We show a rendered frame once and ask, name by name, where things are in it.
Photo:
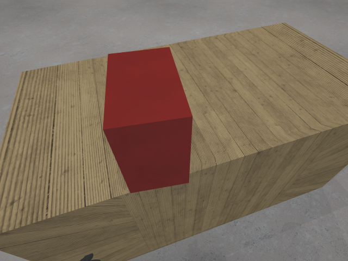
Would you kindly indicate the carton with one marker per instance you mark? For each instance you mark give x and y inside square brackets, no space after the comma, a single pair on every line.
[147,119]

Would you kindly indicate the pedestal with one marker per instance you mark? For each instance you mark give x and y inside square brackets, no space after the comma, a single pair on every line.
[269,123]

